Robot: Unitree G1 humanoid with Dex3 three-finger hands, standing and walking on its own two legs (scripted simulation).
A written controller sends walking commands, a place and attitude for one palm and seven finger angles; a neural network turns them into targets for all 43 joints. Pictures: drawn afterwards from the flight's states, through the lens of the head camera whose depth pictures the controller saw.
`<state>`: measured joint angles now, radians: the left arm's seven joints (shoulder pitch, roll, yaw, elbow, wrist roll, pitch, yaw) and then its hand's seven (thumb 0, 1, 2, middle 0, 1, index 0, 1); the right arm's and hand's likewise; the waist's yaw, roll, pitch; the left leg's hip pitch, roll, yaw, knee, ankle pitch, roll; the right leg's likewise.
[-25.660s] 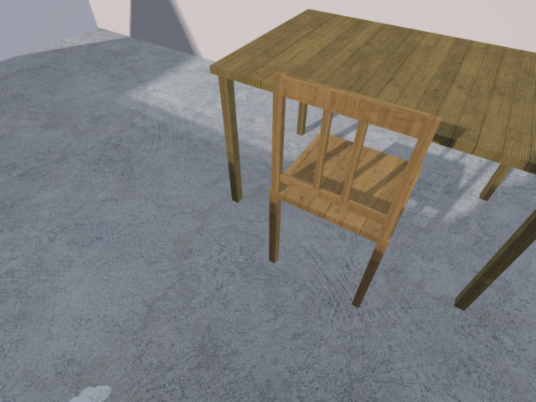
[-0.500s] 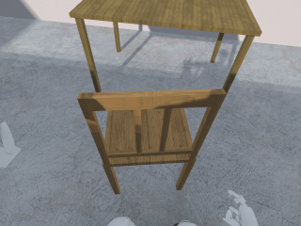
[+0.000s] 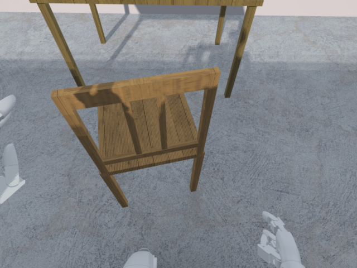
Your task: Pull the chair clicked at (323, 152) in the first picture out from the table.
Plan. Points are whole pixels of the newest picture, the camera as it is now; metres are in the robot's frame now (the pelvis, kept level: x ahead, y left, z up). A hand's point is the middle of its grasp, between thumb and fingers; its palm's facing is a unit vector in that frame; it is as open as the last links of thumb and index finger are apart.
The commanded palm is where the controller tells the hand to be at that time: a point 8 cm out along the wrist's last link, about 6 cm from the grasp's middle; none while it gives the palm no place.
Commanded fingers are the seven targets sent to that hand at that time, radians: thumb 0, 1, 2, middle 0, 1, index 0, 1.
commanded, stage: stop stepping back and stand still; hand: left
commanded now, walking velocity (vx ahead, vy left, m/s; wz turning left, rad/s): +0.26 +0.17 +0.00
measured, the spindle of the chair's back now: (133, 130) +0.50 +0.17 -0.09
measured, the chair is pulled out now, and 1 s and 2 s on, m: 0.60 0.60 0.60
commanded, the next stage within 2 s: let the arm hang, fingers relaxed in 1.22 s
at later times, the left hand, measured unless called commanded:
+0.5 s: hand out of the picture +0.11 +0.27 +0.17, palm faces +0.49 -0.74 -0.45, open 7.4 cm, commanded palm +0.06 +0.30 +0.18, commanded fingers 0.00 0.90 0.90 -0.20 -0.30 -0.20 -0.30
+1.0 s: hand out of the picture +0.14 +0.26 +0.16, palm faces +0.36 -0.79 -0.50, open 7.4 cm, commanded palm +0.08 +0.30 +0.18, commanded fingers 0.00 0.90 0.90 -0.20 -0.30 -0.20 -0.30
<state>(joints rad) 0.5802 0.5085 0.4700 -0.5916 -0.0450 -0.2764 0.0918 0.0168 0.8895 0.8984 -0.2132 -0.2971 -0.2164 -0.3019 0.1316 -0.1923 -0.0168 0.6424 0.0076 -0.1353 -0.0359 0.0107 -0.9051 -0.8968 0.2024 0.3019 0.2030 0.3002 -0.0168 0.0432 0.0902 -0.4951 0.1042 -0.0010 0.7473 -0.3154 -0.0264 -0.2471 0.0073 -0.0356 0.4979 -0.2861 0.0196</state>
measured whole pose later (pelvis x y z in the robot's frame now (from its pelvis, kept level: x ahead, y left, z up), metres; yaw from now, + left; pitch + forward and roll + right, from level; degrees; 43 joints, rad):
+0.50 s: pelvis -0.07 +0.00 +0.00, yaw +2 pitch -2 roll -2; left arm 0.52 0.40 0.40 -0.44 -0.01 -0.20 0.16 0.02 0.89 0.90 -0.21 -0.30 -0.22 -0.30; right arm 0.25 -0.20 0.01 0.65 0.01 -0.12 -0.07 0.01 -0.91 -0.90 0.20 0.30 0.20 0.30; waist 0.01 0.02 -0.02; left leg -0.35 0.01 -0.02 0.67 -0.44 0.03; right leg -0.27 -0.01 -0.04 0.49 -0.25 -0.01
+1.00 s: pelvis -0.06 +0.00 +0.01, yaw +0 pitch +0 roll -1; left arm 0.59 0.42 0.40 -0.45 -0.05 -0.20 0.14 0.02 0.89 0.90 -0.21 -0.30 -0.21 -0.30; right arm 0.22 -0.18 0.01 0.66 0.01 -0.15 -0.06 0.01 -0.91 -0.90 0.20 0.30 0.20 0.30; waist -0.02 0.02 0.02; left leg -0.22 0.01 0.04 0.44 -0.21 0.02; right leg -0.14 0.00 -0.05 0.38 -0.23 0.00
